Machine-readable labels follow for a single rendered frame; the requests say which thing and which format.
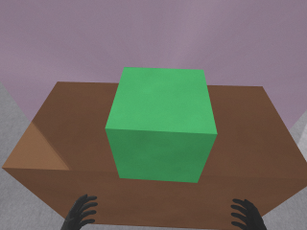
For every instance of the pedestal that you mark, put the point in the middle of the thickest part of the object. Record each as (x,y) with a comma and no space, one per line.
(64,154)

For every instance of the carton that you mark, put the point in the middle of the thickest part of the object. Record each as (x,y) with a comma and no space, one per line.
(161,124)

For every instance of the right robot hand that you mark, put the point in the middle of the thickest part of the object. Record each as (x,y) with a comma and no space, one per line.
(252,218)

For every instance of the left robot hand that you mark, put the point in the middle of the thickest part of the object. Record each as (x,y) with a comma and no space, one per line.
(73,220)

